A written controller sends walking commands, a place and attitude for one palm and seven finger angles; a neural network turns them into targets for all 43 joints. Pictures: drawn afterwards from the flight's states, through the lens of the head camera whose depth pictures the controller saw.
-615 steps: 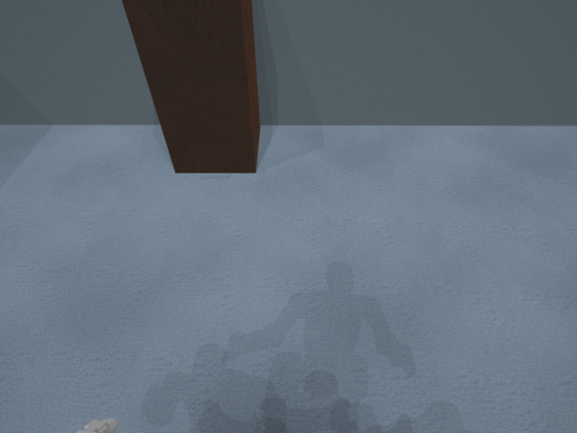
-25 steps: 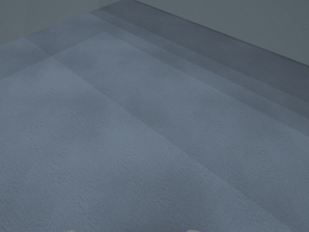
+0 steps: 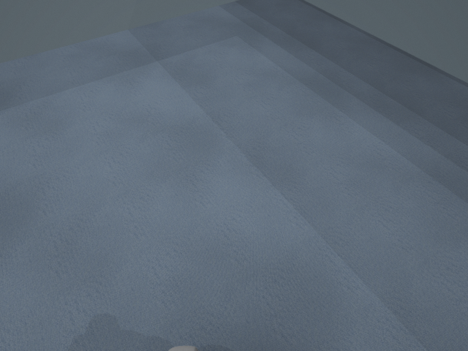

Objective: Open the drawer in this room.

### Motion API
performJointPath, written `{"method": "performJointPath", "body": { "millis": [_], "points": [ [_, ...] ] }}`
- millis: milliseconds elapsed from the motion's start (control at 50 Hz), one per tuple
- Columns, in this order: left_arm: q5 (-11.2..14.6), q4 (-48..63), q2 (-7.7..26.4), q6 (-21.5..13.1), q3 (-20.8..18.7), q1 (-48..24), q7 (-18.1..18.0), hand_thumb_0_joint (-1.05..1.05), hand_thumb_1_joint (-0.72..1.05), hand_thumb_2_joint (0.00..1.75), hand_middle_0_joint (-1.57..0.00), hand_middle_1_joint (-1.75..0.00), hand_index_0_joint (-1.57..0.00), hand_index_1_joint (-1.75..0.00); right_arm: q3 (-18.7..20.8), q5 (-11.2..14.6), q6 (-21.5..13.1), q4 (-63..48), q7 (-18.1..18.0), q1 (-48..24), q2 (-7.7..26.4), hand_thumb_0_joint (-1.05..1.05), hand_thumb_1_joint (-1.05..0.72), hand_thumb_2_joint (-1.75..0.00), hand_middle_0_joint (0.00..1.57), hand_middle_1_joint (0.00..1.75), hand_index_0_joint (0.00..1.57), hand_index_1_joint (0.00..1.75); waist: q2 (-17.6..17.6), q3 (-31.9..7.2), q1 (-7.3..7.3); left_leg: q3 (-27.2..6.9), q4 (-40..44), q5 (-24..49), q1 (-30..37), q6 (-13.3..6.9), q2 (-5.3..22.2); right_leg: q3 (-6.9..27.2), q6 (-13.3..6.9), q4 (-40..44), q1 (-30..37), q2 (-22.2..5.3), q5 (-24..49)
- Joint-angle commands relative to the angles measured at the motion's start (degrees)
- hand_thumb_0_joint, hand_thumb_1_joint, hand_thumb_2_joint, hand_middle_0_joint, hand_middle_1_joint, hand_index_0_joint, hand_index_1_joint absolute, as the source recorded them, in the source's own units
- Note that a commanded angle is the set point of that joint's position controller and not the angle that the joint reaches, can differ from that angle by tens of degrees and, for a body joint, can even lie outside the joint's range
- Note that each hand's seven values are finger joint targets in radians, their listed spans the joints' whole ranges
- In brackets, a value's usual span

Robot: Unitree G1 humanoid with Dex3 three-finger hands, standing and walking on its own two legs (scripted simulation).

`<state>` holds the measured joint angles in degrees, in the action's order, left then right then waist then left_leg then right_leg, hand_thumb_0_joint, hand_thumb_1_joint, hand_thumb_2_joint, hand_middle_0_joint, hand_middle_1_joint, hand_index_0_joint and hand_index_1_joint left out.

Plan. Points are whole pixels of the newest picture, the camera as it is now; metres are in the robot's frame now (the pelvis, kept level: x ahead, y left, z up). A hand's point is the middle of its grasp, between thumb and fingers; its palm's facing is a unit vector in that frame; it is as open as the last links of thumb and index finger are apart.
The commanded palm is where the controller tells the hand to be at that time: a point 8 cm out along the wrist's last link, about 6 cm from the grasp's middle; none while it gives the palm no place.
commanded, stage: turn or walk to find it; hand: left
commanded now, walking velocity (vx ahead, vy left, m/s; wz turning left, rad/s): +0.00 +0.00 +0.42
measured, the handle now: out of the picture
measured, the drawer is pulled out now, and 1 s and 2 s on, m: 0.00 0.00 0.00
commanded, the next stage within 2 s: none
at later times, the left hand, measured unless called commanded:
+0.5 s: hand out of the picture +0.05 +0.22 -0.15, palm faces +0.19 -0.95 -0.26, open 7.4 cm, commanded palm none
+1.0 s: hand out of the picture -0.12 +0.18 -0.17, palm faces +0.46 -0.85 -0.25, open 7.4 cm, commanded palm none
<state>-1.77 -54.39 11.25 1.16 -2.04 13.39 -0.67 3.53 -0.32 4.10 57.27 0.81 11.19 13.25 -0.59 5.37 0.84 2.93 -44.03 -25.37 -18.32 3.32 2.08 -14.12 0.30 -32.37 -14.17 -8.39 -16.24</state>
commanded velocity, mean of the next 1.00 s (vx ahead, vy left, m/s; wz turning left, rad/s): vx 0.00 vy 0.00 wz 0.42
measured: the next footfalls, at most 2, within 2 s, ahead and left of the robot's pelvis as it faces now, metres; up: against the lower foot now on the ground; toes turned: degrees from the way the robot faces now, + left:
left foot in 0.04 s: +0.03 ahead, +0.12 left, +0.00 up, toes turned +6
right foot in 0.54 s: +0.03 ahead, -0.11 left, +0.00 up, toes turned +9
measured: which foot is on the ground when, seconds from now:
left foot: up 0.00-0.02, down 0.04-0.54, up 0.56-1.00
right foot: down 0.00-0.04, up 0.06-0.52, down 0.54-1.00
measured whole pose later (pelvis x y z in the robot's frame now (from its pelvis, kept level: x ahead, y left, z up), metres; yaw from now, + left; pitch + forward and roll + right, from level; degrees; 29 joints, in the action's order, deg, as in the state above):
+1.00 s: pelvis -0.05 -0.01 +0.00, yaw +26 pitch +0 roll +1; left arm -1.6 -55.9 12.3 1.4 -2.6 15.1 -0.8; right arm 3.1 -0.3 3.4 56.6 0.6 8.7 13.5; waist -0.8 5.4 1.6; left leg 3.6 -38.0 -21.9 -15.8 3.1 1.8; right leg -15.1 0.2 -33.9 -13.8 -8.3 -18.4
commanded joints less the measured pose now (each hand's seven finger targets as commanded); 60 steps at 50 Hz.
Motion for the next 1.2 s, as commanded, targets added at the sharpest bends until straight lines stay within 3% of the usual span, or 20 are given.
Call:
{"method": "performJointPath", "body": {
  "millis": [0,20,40,80,180,380,480,500,520,540,580,620,700,880,960,980,1000,1020,1100,1180],
  "points": [
    [0.9,2.6,11.5,-0.2,-3.6,1.2,-0.8,0.0,0.9,0.9,-0.2,-0.3,-0.2,-0.3,1.1,-0.3,-3.1,-4.3,0.0,3.4,5.4,0.0,-0.9,-0.9,0.2,0.3,0.2,0.3,-3.7,-9.4,-2.25,0.1,20.7,14.6,11.9,-2.1,1.5,5.5,-1.4,-2.2,-0.4,-9.7,14.5],
    [1.3,4.2,8.1,0.3,-3.1,1.7,-0.4,0.0,0.9,0.9,-0.2,-0.3,-0.2,-0.3,2.3,-0.9,-3.6,-4.7,-0.2,4.7,11.2,0.0,-0.9,-0.9,0.2,0.3,0.2,0.3,13.0,-9.2,-2.84,-17.8,24.9,25.1,17.6,-7.4,14.2,2.4,3.0,-13.3,-13.6,-2.3,-4.0],
    [0.9,6.2,6.0,0.6,-2.0,-1.8,-0.3,0.0,0.9,0.9,-0.2,-0.3,-0.2,-0.3,3.0,-0.9,-3.2,-4.4,-0.5,6.9,14.8,0.0,-0.9,-0.9,0.2,0.3,0.2,0.3,18.0,-7.6,-4.42,-24.6,27.2,33.7,14.6,-13.3,22.2,5.4,4.0,-22.2,-17.8,1.0,-20.9],
    [0.7,5.2,7.1,1.5,-2.4,-5.6,-0.6,0.0,0.9,0.9,-0.2,-0.3,-0.2,-0.3,2.4,-0.9,-3.2,-4.0,-1.7,4.2,12.0,0.0,-0.9,-0.9,0.2,0.3,0.2,0.3,15.6,-5.4,-3.76,-21.9,27.7,26.5,9.4,-12.6,17.8,12.3,3.5,-30.5,-18.8,0.8,-15.4],
    [0.8,1.9,7.2,0.9,-2.5,-1.9,0.2,0.0,0.9,0.9,-0.2,-0.3,-0.2,-0.3,1.1,-0.5,-4.1,-5.3,-1.9,0.0,8.9,0.0,-0.9,-0.9,0.2,0.3,0.2,0.3,7.9,-6.1,-1.1,-13.7,26.7,32.8,11.5,-11.5,11.2,12.6,4.6,-31.1,-16.8,1.7,-5.4],
    [1.1,5.2,5.8,0.6,-1.8,-6.4,-0.5,0.0,0.9,0.9,-0.2,-0.3,-0.2,-0.3,2.3,-1.1,-3.2,-5.3,-1.6,2.8,9.3,0.0,-0.9,-0.9,0.2,0.3,0.2,0.3,8.9,-6.5,-3.19,-21.1,24.5,32.9,11.3,-13.7,11.3,12.8,4.4,-15.6,-11.5,4.7,-10.0],
    [1.4,4.1,6.5,-0.4,-2.0,0.4,-0.8,0.0,0.9,0.9,-0.2,-0.3,-0.2,-0.3,2.6,-0.8,-2.8,-6.3,-1.2,0.2,8.8,0.0,-0.9,-0.9,0.2,0.3,0.2,0.3,7.8,-8.8,0.29,-21.8,19.2,29.0,2.3,-10.3,7.1,11.5,3.1,6.0,4.9,6.4,2.0],
    [1.1,3.7,8.6,-1.0,-2.5,2.6,-1.1,0.0,0.9,0.9,-0.2,-0.3,-0.2,-0.3,2.4,-0.4,-2.9,-6.6,-1.0,0.1,6.9,0.0,-0.9,-0.9,0.2,0.3,0.2,0.3,2.7,-9.8,1.3,-18.9,14.9,21.1,-3.5,-7.4,3.8,15.0,2.2,12.7,12.0,2.2,4.9],
    [0.3,3.8,13.3,-1.5,-3.4,3.4,-1.6,0.0,0.9,0.9,-0.2,-0.3,-0.2,-0.3,1.7,0.0,-3.0,-7.7,-0.6,0.9,3.2,0.0,-0.9,-0.9,0.2,0.3,0.2,0.3,-11.7,-9.0,1.33,-9.8,3.9,4.7,-14.6,-3.1,-4.1,29.1,-2.9,16.5,17.3,-11.6,4.9],
    [0.5,5.0,14.7,-1.2,-3.2,2.8,-1.4,0.0,0.9,0.9,-0.2,-0.3,-0.2,-0.3,2.0,-0.6,-2.4,-8.5,-0.9,-0.7,3.9,0.0,-0.9,-0.9,0.2,0.3,0.2,0.3,-12.4,-6.4,1.91,-7.5,-7.9,-7.4,-15.1,-2.0,-5.8,32.3,-8.1,17.9,9.2,-19.3,9.0],
    [0.9,6.3,11.8,-1.2,-3.4,-2.0,-1.7,0.0,0.9,0.9,-0.2,-0.3,-0.2,-0.3,2.8,-1.0,-1.1,-6.9,-0.7,0.4,5.7,0.0,-0.9,-0.9,0.2,0.3,0.2,0.3,-10.9,-3.6,-0.52,-9.5,-21.4,-3.8,-14.4,-2.2,-2.9,29.3,-8.3,18.9,1.2,-16.0,4.9],
    [0.9,7.0,8.6,-1.7,-2.2,-5.6,-1.3,0.0,0.9,0.9,-0.2,-0.3,-0.2,-0.3,2.5,-1.1,-0.8,-4.4,0.1,3.2,4.5,0.0,-0.9,-0.9,0.2,0.3,0.2,0.3,-6.4,-2.5,-2.87,-7.3,-25.9,3.6,-14.1,-1.0,-1.7,18.1,-6.0,16.0,1.7,-9.6,10.2],
    [0.7,5.4,8.3,-2.2,-2.2,-1.2,-1.3,0.0,0.9,0.9,-0.2,-0.3,-0.2,-0.3,2.2,-1.0,-0.7,-4.0,0.2,2.4,3.9,0.0,-0.9,-0.9,0.2,0.3,0.2,0.3,-8.5,-3.7,-1.27,-5.5,-24.8,5.3,-13.7,0.6,-0.6,14.7,-6.2,14.7,5.4,-9.3,17.3],
    [-0.2,1.7,12.0,-1.4,-3.4,4.3,-1.2,0.0,0.9,0.9,-0.2,-0.3,-0.2,-0.3,0.4,-0.1,-1.8,-5.5,-0.1,-4.9,2.6,0.0,-0.9,-0.9,0.2,0.3,0.2,0.3,-11.1,-6.3,2.32,0.0,-1.7,-2.6,-6.3,0.0,-0.2,12.5,-8.7,9.6,11.1,-12.6,29.0],
    [0.6,1.3,12.6,-0.7,-3.7,2.4,-0.9,0.0,0.9,0.9,-0.2,-0.3,-0.2,-0.3,0.4,-0.2,-2.8,-4.4,-0.3,0.1,4.2,0.0,-0.9,-0.9,0.2,0.3,0.2,0.3,-8.1,-9.0,-1.03,2.4,18.0,11.4,7.7,-1.4,-0.6,7.3,-3.6,1.5,5.4,-10.9,23.7],
    [1.1,1.8,10.8,-0.3,-3.4,2.5,-0.7,0.0,0.9,0.9,-0.2,-0.3,-0.2,-0.3,1.1,-0.4,-3.3,-4.4,-0.1,1.7,7.2,0.0,-0.9,-0.9,0.2,0.3,0.2,0.3,0.8,-10.2,-2.1,-3.6,23.1,19.3,16.0,-3.2,4.1,4.7,-0.5,-6.4,-2.4,-7.7,14.5],
    [1.3,3.9,7.1,0.0,-2.5,2.6,-0.3,0.0,0.9,0.9,-0.2,-0.3,-0.2,-0.3,2.5,-0.8,-3.6,-4.8,-0.4,3.6,13.1,0.0,-0.9,-0.9,0.2,0.3,0.2,0.3,17.3,-9.5,-3.05,-21.4,24.1,37.6,21.5,-10.1,18.5,2.4,3.9,-16.9,-16.9,-0.4,-13.2],
    [0.7,5.2,7.0,0.7,-1.7,-1.7,-0.6,0.0,0.9,0.9,-0.2,-0.3,-0.2,-0.3,2.8,-0.8,-3.1,-3.7,-0.8,6.0,14.6,0.0,-0.9,-0.9,0.2,0.3,0.2,0.3,16.2,-9.5,-5.14,-23.1,25.5,38.3,16.6,-14.9,22.2,7.4,3.7,-24.7,-16.5,0.8,-21.8],
    [0.7,2.4,7.4,0.9,-2.4,-2.0,0.1,0.0,0.9,0.9,-0.2,-0.3,-0.2,-0.3,1.3,-0.9,-3.5,-5.6,-1.9,-2.5,9.9,0.0,-0.9,-0.9,0.2,0.3,0.2,0.3,8.9,-4.8,-1.1,-14.7,25.6,33.3,10.7,-12.4,13.2,12.1,4.1,-31.8,-17.1,1.2,-8.9],
    [0.9,2.3,7.5,0.9,-2.2,-1.6,0.0,0.0,0.9,0.9,-0.2,-0.3,-0.2,-0.3,1.3,-0.6,-3.8,-5.7,-1.7,-1.2,9.6,0.0,-0.9,-0.9,0.2,0.3,0.2,0.3,7.7,-6.1,-1.33,-14.1,25.7,35.2,12.0,-12.5,11.5,12.4,4.8,-28.5,-15.6,2.1,-6.9]
  ]
}}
